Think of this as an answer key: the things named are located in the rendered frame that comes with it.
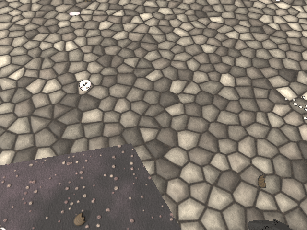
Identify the robot right hand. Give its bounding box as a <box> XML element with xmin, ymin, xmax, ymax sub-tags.
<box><xmin>248</xmin><ymin>219</ymin><xmax>293</xmax><ymax>230</ymax></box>

